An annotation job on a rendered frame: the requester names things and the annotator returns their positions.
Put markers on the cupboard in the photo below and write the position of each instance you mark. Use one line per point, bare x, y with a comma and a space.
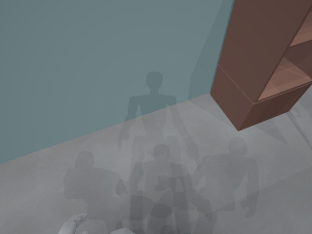
265, 64

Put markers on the left robot hand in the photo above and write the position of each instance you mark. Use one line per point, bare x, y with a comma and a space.
69, 227

